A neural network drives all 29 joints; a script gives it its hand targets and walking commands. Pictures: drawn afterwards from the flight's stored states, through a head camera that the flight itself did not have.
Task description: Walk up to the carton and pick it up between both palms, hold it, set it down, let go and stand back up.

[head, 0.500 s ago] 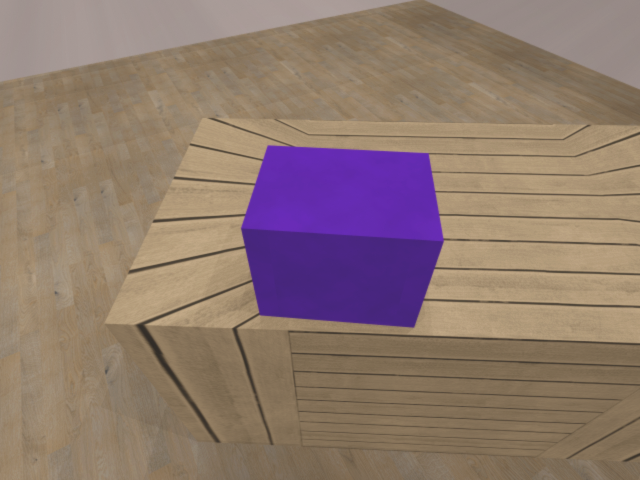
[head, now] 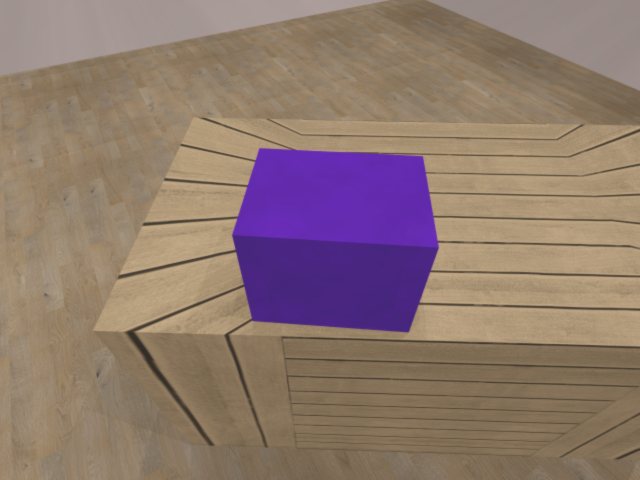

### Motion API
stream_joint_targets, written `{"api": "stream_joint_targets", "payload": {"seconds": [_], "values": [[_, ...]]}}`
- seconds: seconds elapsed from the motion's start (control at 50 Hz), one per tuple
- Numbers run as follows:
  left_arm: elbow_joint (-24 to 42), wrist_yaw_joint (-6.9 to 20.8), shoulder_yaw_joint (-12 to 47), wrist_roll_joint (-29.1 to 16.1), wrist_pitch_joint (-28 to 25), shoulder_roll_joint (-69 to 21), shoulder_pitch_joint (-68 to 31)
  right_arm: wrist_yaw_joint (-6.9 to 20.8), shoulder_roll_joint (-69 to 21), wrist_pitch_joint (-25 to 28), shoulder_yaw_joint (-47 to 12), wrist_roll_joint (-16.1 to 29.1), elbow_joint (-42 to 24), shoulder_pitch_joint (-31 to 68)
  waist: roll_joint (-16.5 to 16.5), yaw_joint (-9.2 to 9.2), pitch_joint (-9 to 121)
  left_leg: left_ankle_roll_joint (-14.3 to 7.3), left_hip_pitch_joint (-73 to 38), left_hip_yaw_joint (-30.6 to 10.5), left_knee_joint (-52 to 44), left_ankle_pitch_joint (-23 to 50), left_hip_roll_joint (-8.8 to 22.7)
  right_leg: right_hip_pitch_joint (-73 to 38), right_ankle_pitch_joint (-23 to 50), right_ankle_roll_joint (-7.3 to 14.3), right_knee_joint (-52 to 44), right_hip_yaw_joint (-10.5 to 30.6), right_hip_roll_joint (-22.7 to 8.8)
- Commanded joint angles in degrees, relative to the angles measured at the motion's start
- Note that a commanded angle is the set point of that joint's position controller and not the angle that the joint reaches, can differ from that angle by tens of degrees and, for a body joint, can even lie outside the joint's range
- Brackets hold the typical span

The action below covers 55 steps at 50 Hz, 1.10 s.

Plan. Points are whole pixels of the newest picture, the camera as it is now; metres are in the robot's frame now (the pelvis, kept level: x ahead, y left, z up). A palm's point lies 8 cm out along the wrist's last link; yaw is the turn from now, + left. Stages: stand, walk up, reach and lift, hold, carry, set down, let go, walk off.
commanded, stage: stand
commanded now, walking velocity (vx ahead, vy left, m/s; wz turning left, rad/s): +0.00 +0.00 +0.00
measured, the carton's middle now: (334, 241) +0.47 -0.01 +0.00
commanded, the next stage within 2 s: none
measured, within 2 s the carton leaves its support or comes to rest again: neither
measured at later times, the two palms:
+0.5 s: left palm out of the picture +0.07 +0.31 -0.11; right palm out of the picture +0.07 -0.29 -0.11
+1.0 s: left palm out of the picture +0.08 +0.31 -0.11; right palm out of the picture +0.10 -0.29 -0.11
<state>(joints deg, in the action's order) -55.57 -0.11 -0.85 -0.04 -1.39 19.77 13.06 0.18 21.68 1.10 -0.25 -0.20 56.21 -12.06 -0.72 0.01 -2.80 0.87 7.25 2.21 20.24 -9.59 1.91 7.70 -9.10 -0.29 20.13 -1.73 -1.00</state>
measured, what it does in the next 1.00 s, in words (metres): stands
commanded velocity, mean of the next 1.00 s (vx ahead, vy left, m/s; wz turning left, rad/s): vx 0.00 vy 0.00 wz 0.00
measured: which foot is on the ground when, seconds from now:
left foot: down 0.00-1.00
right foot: down 0.00-1.00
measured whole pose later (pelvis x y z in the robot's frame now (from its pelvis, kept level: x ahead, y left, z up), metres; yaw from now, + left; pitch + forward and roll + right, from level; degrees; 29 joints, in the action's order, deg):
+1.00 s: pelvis +0.02 +0.01 +0.00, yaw +0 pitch -2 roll +0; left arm -59.3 -0.9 -0.8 0.0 -1.0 19.8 11.3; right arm -0.6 21.0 1.3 0.5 0.3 58.3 -10.2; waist -0.6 -0.1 -2.6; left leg 0.2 5.4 2.2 18.0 -10.4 0.8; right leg 6.1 -10.3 -1.2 18.6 -1.8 -2.1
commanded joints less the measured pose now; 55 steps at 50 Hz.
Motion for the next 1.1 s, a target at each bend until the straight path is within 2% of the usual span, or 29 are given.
{"api": "stream_joint_targets", "payload": {"seconds": [0.0, 0.08, 0.12, 0.18, 0.2, 0.24, 0.28, 0.34, 0.4, 0.42, 0.44, 0.46, 0.48, 0.52, 0.56, 0.6, 0.62, 0.64, 0.66, 0.72, 0.74, 0.8, 0.84, 0.92, 0.94, 0.96, 1.02, 1.06, 1.08], "values": [[3.1, -0.4, -2.6, -0.4, -1.2, 10.8, 0.0, -0.8, 9.8, 1.0, 2.3, 0.2, -2.4, -0.3, 0.5, -0.11, 1.8, -2.1, 1.5, -5.1, -4.3, 0.4, 5.9, -0.8, 1.9, 1.6, -3.5, 6.4, -6.7], [1.6, -0.9, -2.3, 0.2, -0.7, 11.2, 1.2, -0.6, 9.6, 0.8, 2.4, 0.1, -3.0, 2.3, 1.8, -0.83, 0.4, -1.9, 1.9, -5.6, -4.6, 0.4, 6.0, -0.9, 2.7, 1.3, -3.9, 5.2, -6.6], [1.9, -0.5, -2.4, 0.0, -0.9, 11.6, -0.5, -0.5, 10.3, 0.7, 2.2, 0.4, -2.4, 0.4, 0.9, 0.37, 1.2, -1.7, 0.7, -4.9, -4.8, -2.6, 6.0, 0.8, -0.8, 1.3, -5.1, 5.9, -6.5], [1.5, -0.9, -2.5, 0.1, -0.8, 11.4, -1.2, -0.9, 10.7, 1.2, 2.4, -0.3, -2.5, 1.8, -1.1, 0.27, 1.1, -2.0, 1.4, -5.4, -4.6, 0.4, 5.9, -0.3, 2.8, 1.4, -4.4, 6.0, -6.8], [2.0, -0.7, -2.2, -0.4, -0.9, 11.1, -1.9, -0.8, 10.3, 1.2, 2.7, 0.2, -2.3, 1.3, 0.7, 0.62, 0.7, -1.9, 1.3, -5.1, -4.7, 1.5, 5.9, 0.3, 2.9, 1.3, -4.4, 5.9, -6.7], [1.8, -0.8, -2.7, -0.6, -0.8, 11.7, -0.6, -0.8, 11.0, 1.2, 2.8, 0.2, -1.6, 1.4, 0.3, -0.25, 1.5, -2.3, 1.8, -5.6, -5.2, -1.7, 6.3, -0.2, 0.3, 1.4, -5.0, 6.1, -6.5], [1.1, -0.7, -2.0, 0.1, -0.4, 11.1, -1.1, -1.0, 10.6, 1.5, 2.8, 0.3, -2.1, 2.2, -0.6, 0.20, 1.4, -2.1, 1.1, -5.3, -5.0, -0.1, 6.5, -0.1, 2.3, 1.6, -4.4, 5.7, -7.1], [1.1, -0.8, -1.8, -0.4, -0.6, 10.4, -0.7, -1.0, 11.4, 1.0, 2.8, 0.1, -2.1, 2.1, 2.8, -0.03, 3.2, -2.5, 0.4, -6.4, -4.5, 2.9, 7.0, -1.5, 3.3, 0.9, -4.8, 5.1, -6.2], [1.3, -0.8, -1.8, 0.0, -0.8, 10.6, -1.8, -0.8, 9.2, 1.0, 2.7, 0.5, -1.4, 1.7, -0.2, 0.56, 2.4, -2.3, -0.1, -5.8, -4.2, 1.6, 6.3, -0.2, 3.6, 0.9, -4.8, 5.8, -6.8], [0.5, -1.0, -2.4, -0.2, -0.7, 12.2, -0.2, -0.7, 8.4, 0.8, 2.2, -0.1, -1.6, 1.3, 0.7, -0.44, 2.4, -2.0, 1.2, -6.0, -4.9, 1.9, 5.8, -2.1, 1.7, 1.1, -4.0, 5.2, -6.6], [0.3, -0.9, -2.0, 0.0, -0.6, 11.4, -1.0, -1.2, 10.4, 0.8, 2.9, 0.1, -1.5, 1.1, 2.3, 0.29, 0.3, -1.8, 1.1, -5.4, -5.0, 2.3, 5.8, -0.2, 2.8, 1.0, -4.2, 5.2, -6.6], [0.2, -1.0, -2.0, 0.0, -0.6, 11.1, -0.5, -0.9, 9.6, 0.9, 2.6, 0.2, -1.0, 0.8, 0.1, -0.36, 1.9, -1.9, 0.8, -5.6, -5.0, 1.3, 5.8, -1.4, 2.2, 0.9, -4.5, 5.4, -6.6], [1.0, -1.3, -2.4, -0.1, -0.7, 12.0, -2.5, -0.9, 11.4, 0.9, 3.2, 0.0, -1.7, 2.8, 1.0, -0.02, -0.3, -2.1, 2.2, -6.2, -4.7, 1.3, 6.3, -0.2, 3.1, 0.8, -4.2, 5.5, -6.9], [0.3, -1.0, -2.2, -0.1, -0.4, 11.1, -1.8, -1.1, 10.4, 0.6, 2.8, 0.1, -1.4, 1.3, -1.9, 0.11, 0.0, -1.8, 2.3, -5.0, -5.8, -1.5, 6.0, -0.7, 1.2, 1.0, -4.8, 5.8, -6.9], [0.4, -0.9, -1.8, 0.1, -0.5, 10.9, -2.5, -1.0, 8.9, 1.2, 2.5, 0.6, -1.8, 2.6, 1.3, 0.12, 0.9, -1.8, 1.3, -6.2, -5.5, 1.5, 6.5, -0.6, 3.7, 1.2, -4.4, 5.3, -6.8], [-0.5, -0.9, -1.5, 0.0, -0.6, 10.1, -0.6, -0.8, 9.2, 1.1, 2.6, 0.8, -0.9, 0.5, -0.1, -0.52, 2.1, -2.2, 1.1, -5.5, -5.1, 3.0, 6.0, -2.4, 4.9, 1.3, -4.0, 5.4, -7.1], [-0.2, -1.1, -2.0, -0.2, -0.6, 10.8, -0.9, -0.9, 9.8, 1.2, 2.7, 0.0, -1.5, 2.6, 1.3, -1.04, 1.9, -2.2, 1.1, -5.8, -5.0, 2.9, 6.2, -2.9, 5.0, 1.3, -4.0, 4.9, -7.0], [0.3, -1.0, -1.8, 0.1, -0.7, 11.2, -2.7, -1.1, 10.5, 1.1, 3.0, 0.2, -1.8, 2.0, -0.4, 0.49, 3.9, -1.9, -0.7, -4.9, -5.0, 4.2, 6.4, -2.5, 4.9, 1.1, -3.9, 5.5, -7.4], [-0.3, -1.2, -2.0, 0.0, -0.8, 11.6, -0.9, -0.9, 10.1, 1.1, 3.0, 0.6, -0.8, 0.8, 1.8, -0.15, 2.9, -2.3, 0.0, -5.3, -4.9, 4.3, 6.0, -2.3, 5.7, 1.3, -3.9, 5.0, -6.8], [-0.2, -1.3, -2.5, -0.1, -0.8, 12.7, -1.6, -0.7, 9.8, 1.0, 3.0, 0.1, -1.8, 3.1, 2.6, -0.89, 0.3, -2.3, 1.6, -5.5, -4.8, 3.0, 6.2, -1.5, 6.1, 0.9, -3.5, 5.2, -7.4], [-0.8, -1.1, -2.5, -0.1, -0.8, 11.4, -1.1, -0.5, 9.0, 1.3, 2.6, 0.7, -0.4, 0.3, 1.3, 0.06, 0.8, -1.9, 0.8, -5.2, -5.7, 2.9, 5.7, -1.8, 4.0, 0.7, -4.2, 4.9, -7.0], [-1.0, -1.0, -2.2, -0.1, -0.8, 10.4, -0.4, -0.8, 9.3, 1.0, 2.6, 0.3, -1.2, 2.6, -0.9, -0.38, 1.8, -1.8, -0.8, -5.1, -5.4, 3.3, 6.3, -0.9, 3.6, 1.4, -4.3, 5.3, -7.1], [-0.1, -1.2, -2.4, 0.1, -0.9, 11.7, -3.1, -1.0, 10.1, 1.3, 3.1, 0.2, -0.9, 2.7, 1.2, 0.23, 2.9, -2.0, -1.6, -5.2, -5.0, 6.7, 6.5, -1.7, 6.4, 1.5, -3.6, 5.4, -7.5], [-0.9, -1.2, -2.1, -0.2, -0.7, 10.7, -1.5, -1.4, 10.2, 1.1, 3.4, 0.8, -0.1, 0.8, -0.8, 0.69, 3.5, -2.5, -3.4, -5.2, -4.7, 7.9, 6.5, -1.0, 7.2, 1.3, -4.4, 5.2, -7.5], [-0.7, -1.2, -1.9, 0.0, -0.5, 11.5, -2.8, -1.3, 8.4, 0.8, 2.9, 0.5, -0.5, 0.7, 2.0, 0.75, 3.1, -1.9, -3.8, -5.6, -4.8, 7.7, 6.6, -0.5, 6.5, 1.0, -3.7, 4.5, -6.9], [-0.8, -1.5, -1.8, 0.2, -0.5, 10.6, -2.5, -1.3, 10.2, 0.8, 3.3, 0.5, -0.7, 2.6, -0.1, 0.12, 1.7, -1.7, -2.6, -5.5, -4.2, 7.9, 6.8, -0.4, 7.0, 0.9, -4.1, 4.4, -7.0], [-1.1, -1.5, -2.0, -0.1, -0.3, 11.7, -2.2, -1.0, 8.5, 0.8, 2.8, 0.3, -0.5, 1.5, 2.0, 0.20, 0.7, -2.1, -0.7, -5.5, -5.3, 6.0, 5.9, -1.3, 4.2, 0.7, -4.3, 4.7, -6.8], [-1.7, -1.2, -1.7, -0.2, -0.5, 10.1, -0.9, -1.1, 9.6, 1.0, 3.4, 0.8, -0.3, 1.8, -1.2, -0.13, 0.5, -2.1, -0.5, -5.4, -4.7, 5.5, 6.2, -1.8, 5.0, 1.2, -4.6, 5.5, -7.4], [-1.6, -1.1, -1.6, -0.3, -0.8, 9.7, -1.2, -1.2, 9.4, 1.0, 3.2, 0.5, -0.2, 2.0, 0.6, 0.05, 1.9, -2.1, -0.3, -5.6, -5.2, 5.5, 6.2, -2.9, 6.3, 1.0, -4.7, 5.0, -7.8]]}}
